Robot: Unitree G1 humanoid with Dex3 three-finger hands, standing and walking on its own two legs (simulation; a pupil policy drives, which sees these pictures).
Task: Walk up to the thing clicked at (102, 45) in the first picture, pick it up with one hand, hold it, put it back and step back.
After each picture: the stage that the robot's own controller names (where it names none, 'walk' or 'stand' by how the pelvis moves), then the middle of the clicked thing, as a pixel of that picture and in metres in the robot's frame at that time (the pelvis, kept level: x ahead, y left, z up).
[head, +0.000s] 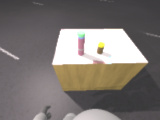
stand; (100, 48) +0.71 -0.08 -0.04
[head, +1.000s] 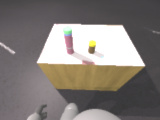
rise first; (91, 47) +0.63 +0.03 -0.01
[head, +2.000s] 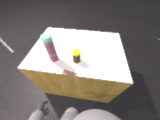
stand; (76, 56) +0.51 +0.15 -0.01
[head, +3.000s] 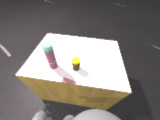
stand; (76, 64) +0.47 +0.14 -0.04
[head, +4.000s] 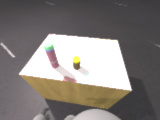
stand; (76, 63) +0.49 +0.14 -0.04
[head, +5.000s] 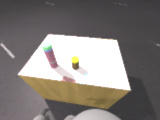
stand; (75, 63) +0.48 +0.15 -0.04
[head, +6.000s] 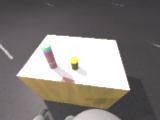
stand; (74, 63) +0.48 +0.16 -0.04
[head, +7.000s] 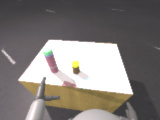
rise first; (75, 67) +0.46 +0.16 -0.04
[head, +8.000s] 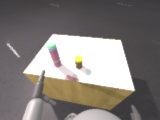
go down; (78, 62) +0.49 +0.15 -0.04
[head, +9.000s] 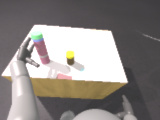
go down; (70, 58) +0.48 +0.14 -0.02
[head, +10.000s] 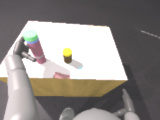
go down; (67, 56) +0.48 +0.14 +0.00
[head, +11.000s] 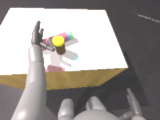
close in; (59, 46) +0.51 +0.16 +0.05
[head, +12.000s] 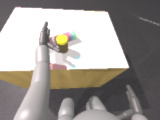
close in; (62, 44) +0.52 +0.14 +0.05
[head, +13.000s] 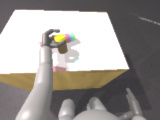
lift; (61, 44) +0.52 +0.15 +0.06
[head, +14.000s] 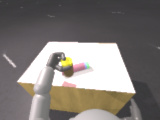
lift; (67, 67) +0.31 +0.15 +0.16
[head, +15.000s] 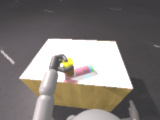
hold; (68, 67) +0.33 +0.16 +0.12
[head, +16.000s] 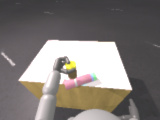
hold; (71, 70) +0.33 +0.13 +0.10
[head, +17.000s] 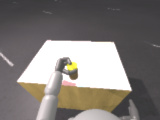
crouch; (73, 71) +0.33 +0.12 +0.09
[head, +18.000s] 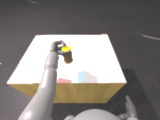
crouch; (67, 55) +0.45 +0.15 +0.09
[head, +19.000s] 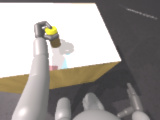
lower; (53, 37) +0.55 +0.14 +0.07
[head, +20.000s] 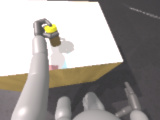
lower; (53, 35) +0.56 +0.15 +0.07
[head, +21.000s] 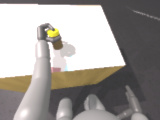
lower; (55, 39) +0.54 +0.15 +0.07
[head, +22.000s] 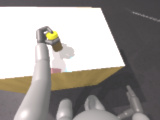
lower; (55, 41) +0.53 +0.16 +0.07
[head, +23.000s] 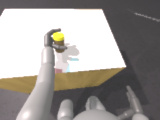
open; (59, 43) +0.53 +0.14 +0.06
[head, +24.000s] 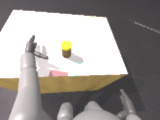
sink last; (66, 49) +0.49 +0.13 +0.03
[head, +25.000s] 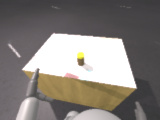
stand; (80, 59) +0.52 +0.13 +0.01
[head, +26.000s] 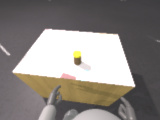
stand; (77, 58) +0.49 +0.13 +0.01
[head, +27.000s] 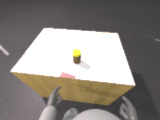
stand; (76, 56) +0.49 +0.13 +0.02
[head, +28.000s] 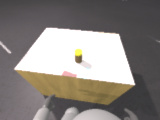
stand; (78, 56) +0.51 +0.13 +0.01
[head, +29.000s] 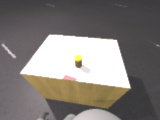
walk; (78, 61) +0.51 +0.13 -0.04
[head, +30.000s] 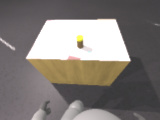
walk; (80, 42) +0.66 +0.14 -0.02
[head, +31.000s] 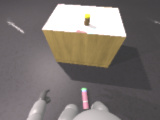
walk; (87, 20) +1.01 +0.10 -0.01
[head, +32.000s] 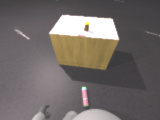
stand; (86, 26) +1.14 +0.12 -0.03
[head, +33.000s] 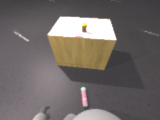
stand; (84, 27) +1.14 +0.14 -0.04
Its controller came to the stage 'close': yes
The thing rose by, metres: 0.16
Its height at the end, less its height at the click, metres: +0.00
